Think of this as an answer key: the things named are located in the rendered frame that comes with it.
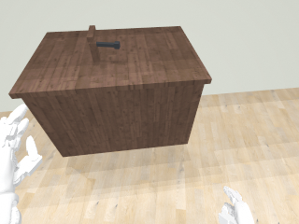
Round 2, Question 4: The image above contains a counter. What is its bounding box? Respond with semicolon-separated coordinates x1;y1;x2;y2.
8;25;212;158

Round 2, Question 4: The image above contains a right robot hand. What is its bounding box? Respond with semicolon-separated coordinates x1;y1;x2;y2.
219;186;255;224

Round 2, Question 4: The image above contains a tap lever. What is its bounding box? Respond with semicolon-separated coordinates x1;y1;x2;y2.
96;41;121;49

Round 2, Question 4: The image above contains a left robot forearm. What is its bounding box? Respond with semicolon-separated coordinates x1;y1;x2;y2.
0;192;22;224

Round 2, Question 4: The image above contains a left robot hand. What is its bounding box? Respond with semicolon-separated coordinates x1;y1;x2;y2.
0;104;43;193

